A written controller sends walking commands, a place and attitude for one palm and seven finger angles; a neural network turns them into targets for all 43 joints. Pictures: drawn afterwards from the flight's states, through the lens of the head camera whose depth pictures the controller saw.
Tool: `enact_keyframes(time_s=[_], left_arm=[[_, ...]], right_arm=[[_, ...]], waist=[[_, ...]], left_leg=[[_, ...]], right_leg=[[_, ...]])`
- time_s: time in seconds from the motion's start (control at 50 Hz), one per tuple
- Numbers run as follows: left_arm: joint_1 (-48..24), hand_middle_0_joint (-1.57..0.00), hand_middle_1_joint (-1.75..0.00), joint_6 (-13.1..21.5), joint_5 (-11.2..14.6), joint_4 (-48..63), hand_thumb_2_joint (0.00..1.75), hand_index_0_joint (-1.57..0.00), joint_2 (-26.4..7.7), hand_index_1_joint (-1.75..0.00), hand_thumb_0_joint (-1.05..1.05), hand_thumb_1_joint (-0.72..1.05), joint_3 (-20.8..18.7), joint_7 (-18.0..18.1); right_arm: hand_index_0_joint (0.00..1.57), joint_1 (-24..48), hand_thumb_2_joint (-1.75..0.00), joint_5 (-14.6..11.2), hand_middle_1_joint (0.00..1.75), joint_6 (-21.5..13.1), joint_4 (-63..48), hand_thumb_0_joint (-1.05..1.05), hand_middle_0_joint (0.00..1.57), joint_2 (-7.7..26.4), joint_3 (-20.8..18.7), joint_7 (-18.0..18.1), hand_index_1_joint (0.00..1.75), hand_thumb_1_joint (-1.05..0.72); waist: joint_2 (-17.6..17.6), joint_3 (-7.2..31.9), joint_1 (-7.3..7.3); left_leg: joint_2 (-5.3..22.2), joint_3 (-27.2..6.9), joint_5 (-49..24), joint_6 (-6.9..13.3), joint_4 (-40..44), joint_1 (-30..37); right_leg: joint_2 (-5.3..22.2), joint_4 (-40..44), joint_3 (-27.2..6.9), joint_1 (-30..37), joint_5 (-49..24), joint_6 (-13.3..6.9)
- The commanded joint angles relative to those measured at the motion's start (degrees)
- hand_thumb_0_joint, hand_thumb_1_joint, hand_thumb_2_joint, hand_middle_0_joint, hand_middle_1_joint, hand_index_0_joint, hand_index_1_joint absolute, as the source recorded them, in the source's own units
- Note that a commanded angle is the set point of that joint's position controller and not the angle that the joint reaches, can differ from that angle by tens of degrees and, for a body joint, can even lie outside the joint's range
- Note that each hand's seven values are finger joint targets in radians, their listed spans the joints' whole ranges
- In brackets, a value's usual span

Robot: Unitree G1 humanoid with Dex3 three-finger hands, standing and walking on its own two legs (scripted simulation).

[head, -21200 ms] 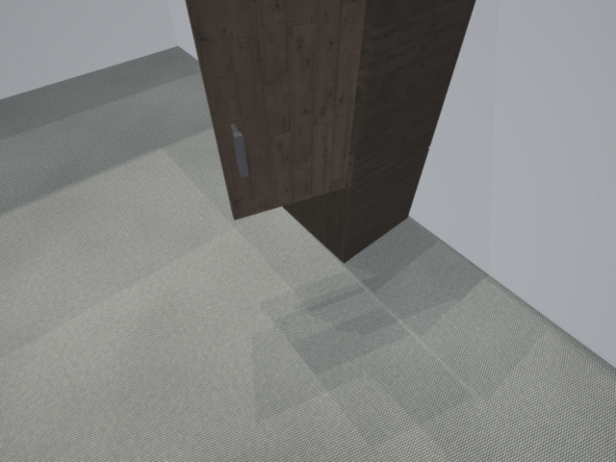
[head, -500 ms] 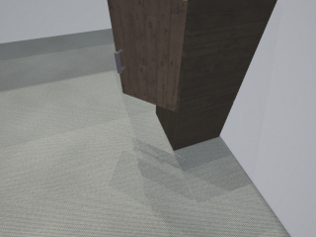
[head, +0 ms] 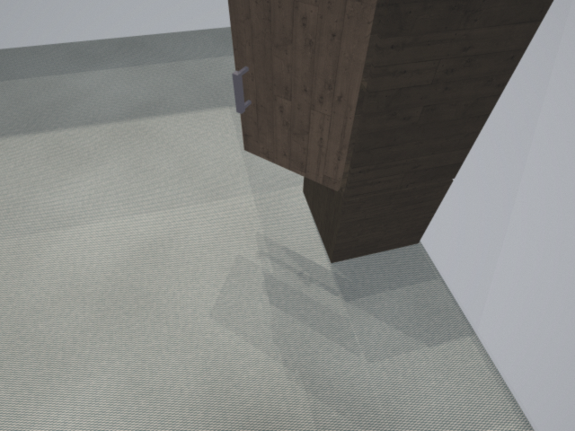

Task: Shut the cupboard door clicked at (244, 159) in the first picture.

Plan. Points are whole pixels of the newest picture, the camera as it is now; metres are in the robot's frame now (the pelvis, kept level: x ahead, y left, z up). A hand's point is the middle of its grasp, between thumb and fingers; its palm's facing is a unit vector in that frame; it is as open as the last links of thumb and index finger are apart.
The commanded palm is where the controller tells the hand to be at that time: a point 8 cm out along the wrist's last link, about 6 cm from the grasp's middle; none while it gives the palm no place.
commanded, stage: walk to a spot facing it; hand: left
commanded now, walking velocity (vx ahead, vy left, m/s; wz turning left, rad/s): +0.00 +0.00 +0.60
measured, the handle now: (242, 90) +0.97 +0.17 -0.08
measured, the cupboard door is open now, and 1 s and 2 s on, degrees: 43 43 43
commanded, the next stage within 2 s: none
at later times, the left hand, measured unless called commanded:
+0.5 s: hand out of the picture +0.07 +0.25 -0.15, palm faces +0.28 -0.92 -0.28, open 7.4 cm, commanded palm none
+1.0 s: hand out of the picture -0.10 +0.19 -0.19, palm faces +0.61 -0.75 -0.24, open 7.4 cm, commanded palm none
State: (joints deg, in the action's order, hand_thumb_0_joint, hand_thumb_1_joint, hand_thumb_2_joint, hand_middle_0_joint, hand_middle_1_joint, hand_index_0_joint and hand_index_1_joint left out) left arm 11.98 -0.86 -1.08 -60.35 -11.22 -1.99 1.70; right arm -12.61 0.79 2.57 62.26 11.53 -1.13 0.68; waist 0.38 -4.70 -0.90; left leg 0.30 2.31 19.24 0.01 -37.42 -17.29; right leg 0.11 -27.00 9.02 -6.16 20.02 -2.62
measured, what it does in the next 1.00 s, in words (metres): steps on the spot, turning left: right foot, then left foot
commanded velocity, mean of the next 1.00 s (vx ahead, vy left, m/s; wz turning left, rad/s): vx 0.03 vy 0.00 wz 0.60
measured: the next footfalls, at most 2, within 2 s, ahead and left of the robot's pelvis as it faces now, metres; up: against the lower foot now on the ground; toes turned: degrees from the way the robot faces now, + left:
right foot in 0.56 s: +0.08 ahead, -0.12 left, +0.00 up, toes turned +20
left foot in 0.96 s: -0.05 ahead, +0.11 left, +0.00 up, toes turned +40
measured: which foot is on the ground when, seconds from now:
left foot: down 0.00-0.56, up 0.58-0.94, down 0.96-1.00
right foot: down 0.00-0.16, up 0.18-0.54, down 0.56-0.96, up 0.98-1.00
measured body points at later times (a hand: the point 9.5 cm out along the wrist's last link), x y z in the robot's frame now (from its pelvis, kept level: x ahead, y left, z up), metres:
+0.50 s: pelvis +0.00 +0.01 +0.00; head +0.06 +0.02 +0.45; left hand +0.05 +0.30 -0.13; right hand +0.11 -0.22 -0.15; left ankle +0.02 +0.14 -0.74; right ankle +0.03 -0.14 -0.70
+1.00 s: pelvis +0.00 +0.00 -0.01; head +0.04 +0.06 +0.43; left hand -0.13 +0.23 -0.17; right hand +0.24 -0.14 -0.14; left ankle -0.08 +0.08 -0.74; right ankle +0.04 -0.13 -0.72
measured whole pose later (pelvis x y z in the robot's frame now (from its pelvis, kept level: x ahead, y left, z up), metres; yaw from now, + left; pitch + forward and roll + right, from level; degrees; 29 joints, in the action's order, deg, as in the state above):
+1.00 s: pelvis +0.00 +0.00 -0.01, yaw +37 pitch +2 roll +1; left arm 14.6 -2.4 -1.3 -51.9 -13.7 -3.9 0.9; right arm -6.7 1.1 2.1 50.7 13.0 -3.2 -1.9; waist -3.6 -6.9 0.8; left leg -0.1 3.3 18.8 0.5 -36.0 -17.5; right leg 9.5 -48.1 9.8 -18.9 30.2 3.0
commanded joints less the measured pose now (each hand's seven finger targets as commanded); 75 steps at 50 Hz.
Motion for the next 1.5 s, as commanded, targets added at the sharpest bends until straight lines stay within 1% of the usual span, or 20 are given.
enact_keyframes(time_s=[0.0,0.1,0.12,0.14,0.16,0.22,0.48,0.52,0.54,0.56,0.66,0.86,0.9,0.94,1.2,1.32,1.34,1.36,1.38,1.48], left_arm=[[3.10,-0.20,-0.30,0.51,-0.96,4.02,0.90,-0.20,-10.85,-0.30,0.00,0.90,-3.32,1.30],[0.86,-0.20,-0.30,0.54,-0.35,6.64,0.90,-0.20,-12.59,-0.30,0.00,0.90,-4.17,0.69],[1.71,-0.20,-0.30,0.34,0.03,7.14,0.90,-0.20,-11.51,-0.30,0.00,0.90,-4.01,0.44],[3.03,-0.20,-0.30,-0.05,0.62,8.78,0.90,-0.20,-7.81,-0.30,0.00,0.90,-3.46,0.07],[-1.07,-0.20,-0.30,-0.53,0.23,11.12,0.90,-0.20,-6.98,-0.30,0.00,0.90,-2.75,0.38],[-4.50,-0.20,-0.30,-1.06,-0.25,11.59,0.90,-0.20,-7.15,-0.30,0.00,0.90,-3.56,0.08],[1.03,-0.20,-0.30,-0.20,0.20,13.33,0.90,-0.20,-7.41,-0.30,0.00,0.90,-3.14,-0.30],[5.74,-0.20,-0.30,0.59,-0.35,12.69,0.90,-0.20,-11.36,-0.30,0.00,0.90,-4.30,0.12],[4.81,-0.20,-0.30,0.94,-1.22,13.51,0.90,-0.20,-16.79,-0.30,0.00,0.90,-5.25,0.50],[1.86,-0.20,-0.30,0.64,-0.86,14.10,0.90,-0.20,-16.39,-0.30,0.00,0.90,-4.47,0.68],[-3.76,-0.20,-0.30,1.46,-0.44,15.62,0.90,-0.20,-9.56,-0.30,0.00,0.90,-2.91,0.61],[5.63,-0.20,-0.30,1.11,-1.02,12.16,0.90,-0.20,-13.72,-0.30,0.00,0.90,-5.03,0.55],[4.72,-0.20,-0.30,1.06,-0.30,12.14,0.90,-0.20,-13.39,-0.30,0.00,0.90,-5.05,0.19],[2.06,-0.20,-0.30,0.60,0.25,15.86,0.90,-0.20,-6.86,-0.30,0.00,0.90,-3.08,-0.72],[-7.02,-0.20,-0.30,1.20,-0.28,15.67,0.90,-0.20,-7.64,-0.30,0.00,0.90,-3.12,-3.52],[3.28,-0.20,-0.30,2.34,-0.15,13.17,0.90,-0.20,-8.77,-0.30,0.00,0.90,-3.92,-3.47],[11.12,-0.20,-0.30,3.18,-0.57,10.93,0.90,-0.20,-12.99,-0.30,0.00,0.90,-4.91,-2.84],[16.56,-0.20,-0.30,3.66,-1.28,10.25,0.90,-0.20,-19.50,-0.30,0.00,0.90,-6.21,-1.98],[13.56,-0.20,-0.30,2.86,-0.36,10.74,0.90,-0.20,-18.19,-0.30,0.00,0.90,-5.54,-1.30],[3.16,-0.20,-0.30,4.60,-0.37,11.73,0.90,-0.20,-7.04,-0.30,0.00,0.90,-2.93,-1.15]], right_arm=[[0.20,2.53,-0.90,-0.08,0.30,0.19,-6.57,0.00,0.20,5.12,-2.38,0.20,0.30,-0.90],[0.20,-2.53,-0.90,0.28,0.30,-0.29,-7.67,0.00,0.20,4.45,-2.37,-0.92,0.30,-0.90],[0.20,-6.72,-0.90,0.61,0.30,-0.72,-6.92,0.00,0.20,6.47,-2.86,-0.99,0.30,-0.90],[0.20,-9.33,-0.90,1.11,0.30,-1.26,-7.08,0.00,0.20,12.39,-4.26,-0.73,0.30,-0.90],[0.20,-11.20,-0.90,0.74,0.30,-0.91,-6.82,0.00,0.20,15.21,-4.92,-0.15,0.30,-0.90],[0.20,-5.21,-0.90,1.35,0.30,-1.24,-9.30,0.00,0.20,13.53,-4.51,0.61,0.30,-0.90],[0.20,1.07,-0.90,0.96,0.30,-0.43,-12.96,0.00,0.20,12.97,-5.65,-0.07,0.30,-0.90],[0.20,2.47,-0.90,0.00,0.30,-0.23,-14.23,0.00,0.20,9.48,-5.61,-0.56,0.30,-0.90],[0.20,1.57,-0.90,-0.27,0.30,-0.33,-15.27,0.00,0.20,5.55,-5.24,-0.73,0.30,-0.90],[0.20,2.48,-0.90,0.58,0.30,-0.06,-15.29,0.00,0.20,8.04,-5.65,-0.88,0.30,-0.90],[0.20,0.36,-0.90,0.42,0.30,1.14,-13.61,0.00,0.20,6.60,-5.14,-2.30,0.30,-0.90],[0.20,6.70,-0.90,-0.24,0.30,-0.13,-16.00,0.00,0.20,5.37,-3.26,-2.22,0.30,-0.90],[0.20,0.93,-0.90,0.03,0.30,-0.90,-14.56,0.00,0.20,7.39,-3.58,-2.24,0.30,-0.90],[0.20,-7.31,-0.90,0.87,0.30,-1.48,-12.63,0.00,0.20,18.64,-6.31,-1.42,0.30,-0.90],[0.20,-4.00,-0.90,0.85,0.30,-3.89,-11.70,0.00,0.20,12.93,-4.14,-0.19,0.30,-0.90],[0.20,0.06,-0.90,0.69,0.30,-3.86,-11.75,0.00,0.20,12.26,-4.43,-0.28,0.30,-0.90],[0.20,0.09,-0.90,0.00,0.30,-4.18,-12.21,0.00,0.20,9.54,-4.03,-0.61,0.30,-0.90],[0.20,-2.92,-0.90,-0.54,0.30,-4.67,-13.56,0.00,0.20,4.87,-3.09,-0.63,0.30,-0.90],[0.20,-1.04,-0.90,0.06,0.30,-3.91,-14.10,0.00,0.20,7.58,-4.04,-0.89,0.30,-0.90],[0.20,-2.66,-0.90,0.79,0.30,-2.69,-9.77,0.00,0.20,3.93,-3.62,-2.84,0.30,-0.90]], waist=[[-7.04,-0.59,1.62],[-4.68,2.91,-1.57],[1.24,5.91,-3.28],[19.15,7.34,-3.55],[18.41,8.21,-4.86],[9.69,4.50,-2.68],[10.57,9.49,1.23],[0.88,10.62,3.64],[-15.94,8.64,3.73],[-13.46,5.25,2.61],[-11.00,3.34,-1.93],[-12.87,8.18,2.91],[-8.70,10.97,-0.27],[19.98,14.08,-5.19],[8.99,0.77,-1.53],[5.32,4.31,4.73],[-5.04,8.03,8.26],[-24.28,14.75,9.76],[-19.55,8.41,7.43],[-7.39,2.57,0.10]], left_leg=[[2.97,-2.74,12.37,-0.91,-19.64,-10.79],[1.42,3.30,-5.03,-1.05,2.65,1.77],[2.74,-0.30,-18.08,0.33,9.08,9.46],[16.32,-21.91,-39.04,7.85,13.87,14.78],[23.08,-30.16,-42.99,13.56,17.68,12.43],[18.23,-27.20,-13.36,11.26,20.62,3.55],[7.67,-22.78,-19.73,7.00,14.15,0.85],[1.20,-17.97,-4.35,1.88,5.96,-11.06],[-6.82,-7.37,10.00,-2.65,-10.06,-20.30],[-4.18,-7.99,15.09,-2.16,-24.77,-18.64],[-0.32,-4.39,2.81,-3.84,-34.86,-16.91],[0.14,2.67,5.96,-2.53,-1.49,-6.22],[-0.42,2.49,-6.17,-1.58,12.60,6.01],[21.90,-26.75,-34.79,9.81,16.01,25.70],[10.81,-19.25,-3.21,10.35,24.13,9.94],[6.72,-18.15,1.11,7.30,13.52,-5.35],[1.40,-13.74,6.40,4.65,1.85,-14.73],[-6.17,-5.73,17.36,1.44,-20.63,-22.38],[-2.31,-7.72,15.83,1.62,-31.42,-24.04],[3.57,-4.97,-4.53,0.01,-35.80,-18.48]], right_leg=[[23.25,5.60,-11.36,1.66,-39.24,-10.89],[17.73,-7.45,-1.05,-2.02,-36.42,-2.87],[15.14,-16.33,1.01,-6.78,-29.07,0.40],[6.51,-29.59,2.46,-19.45,1.54,5.26],[3.66,-37.13,-4.83,-22.67,20.60,5.02],[5.73,-40.78,-10.10,-24.52,10.27,4.46],[-1.20,-7.33,-7.87,-7.88,-0.41,5.41],[6.55,7.85,-13.79,5.15,-4.22,3.53],[23.02,13.69,-32.40,5.58,-1.58,-3.04],[28.34,13.63,-32.60,-4.75,-5.60,-6.52],[16.18,5.95,-10.43,-5.20,-28.47,-3.78],[20.91,-2.69,-6.38,6.10,-42.49,-4.09],[18.54,-10.30,-1.83,1.17,-36.18,0.06],[6.15,-32.64,0.64,-28.96,18.44,7.00],[5.49,-23.42,-7.03,-28.78,-3.08,7.29],[1.39,-3.88,-5.64,0.65,-6.85,6.13],[7.88,3.46,-12.52,14.69,-0.33,4.83],[26.54,12.75,-35.84,21.79,13.43,-0.16],[29.44,18.22,-40.62,11.07,21.52,-1.33],[18.72,14.78,-10.71,-3.27,-4.68,0.36]])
